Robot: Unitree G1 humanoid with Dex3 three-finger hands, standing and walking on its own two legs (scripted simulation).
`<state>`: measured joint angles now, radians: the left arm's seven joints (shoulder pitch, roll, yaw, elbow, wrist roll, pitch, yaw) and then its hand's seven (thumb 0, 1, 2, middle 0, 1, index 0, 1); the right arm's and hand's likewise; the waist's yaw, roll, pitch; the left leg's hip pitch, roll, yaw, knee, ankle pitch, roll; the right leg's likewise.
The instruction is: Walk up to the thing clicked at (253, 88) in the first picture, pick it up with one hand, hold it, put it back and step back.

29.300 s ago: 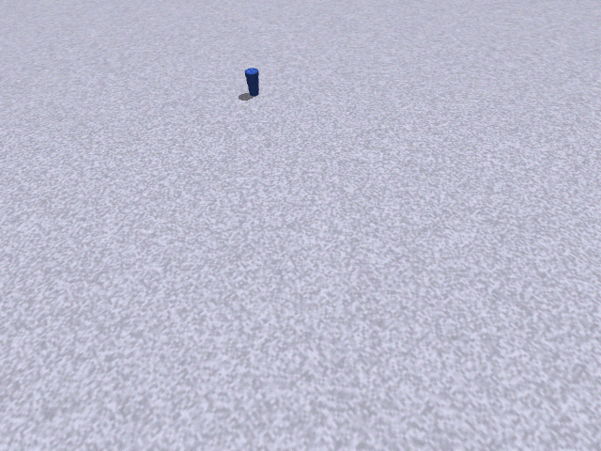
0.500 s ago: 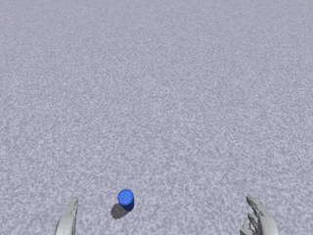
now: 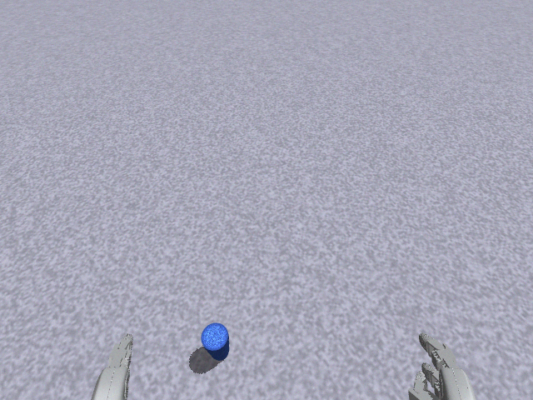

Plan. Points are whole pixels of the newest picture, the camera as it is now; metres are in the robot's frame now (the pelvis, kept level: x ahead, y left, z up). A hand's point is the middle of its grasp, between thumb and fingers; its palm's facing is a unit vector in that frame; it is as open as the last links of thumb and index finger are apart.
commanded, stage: stand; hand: left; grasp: from the side
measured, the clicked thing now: (217, 344) +0.43 +0.19 -0.65
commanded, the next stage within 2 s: none
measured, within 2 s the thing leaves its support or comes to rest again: neither
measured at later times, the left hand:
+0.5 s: hand out of the picture +0.12 +0.23 -0.11, palm faces -0.03 -0.94 -0.34, open 8.2 cm
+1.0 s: hand out of the picture +0.04 +0.25 -0.10, palm faces +0.00 -0.94 -0.35, open 7.4 cm
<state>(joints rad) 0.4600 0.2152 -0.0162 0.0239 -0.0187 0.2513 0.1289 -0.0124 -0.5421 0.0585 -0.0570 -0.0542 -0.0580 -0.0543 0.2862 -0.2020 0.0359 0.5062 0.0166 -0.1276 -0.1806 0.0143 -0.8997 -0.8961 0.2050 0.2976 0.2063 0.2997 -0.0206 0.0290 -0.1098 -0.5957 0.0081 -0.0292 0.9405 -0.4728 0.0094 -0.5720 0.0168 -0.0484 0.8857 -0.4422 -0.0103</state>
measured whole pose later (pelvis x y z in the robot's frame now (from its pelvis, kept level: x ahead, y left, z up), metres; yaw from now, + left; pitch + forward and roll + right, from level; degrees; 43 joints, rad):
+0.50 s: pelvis -0.01 +0.00 +0.02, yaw +0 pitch +1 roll +0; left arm 0.23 0.31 0.01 0.67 0.05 0.02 0.02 0.00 0.74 0.87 -0.20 -0.29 -0.21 -0.29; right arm 0.19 -0.28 -0.03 0.82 -0.06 -0.03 -0.02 0.01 -0.90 -0.89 0.21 0.30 0.21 0.30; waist 0.01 -0.02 0.01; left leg -0.39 -0.02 0.00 0.75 -0.38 0.02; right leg -0.40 -0.01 -0.02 0.75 -0.38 -0.01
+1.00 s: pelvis -0.02 +0.01 +0.05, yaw +0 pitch -4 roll +0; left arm 0.16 0.31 0.00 1.10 0.03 -0.01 0.02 0.00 0.90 0.90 -0.20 -0.30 -0.21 -0.30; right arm 0.14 -0.30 -0.02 1.10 -0.03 -0.01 -0.01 0.01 -0.90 -0.90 0.21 0.30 0.21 0.30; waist 0.02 0.01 0.05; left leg -0.13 -0.04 0.00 0.37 -0.18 0.03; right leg -0.14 -0.03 -0.02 0.40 -0.19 0.01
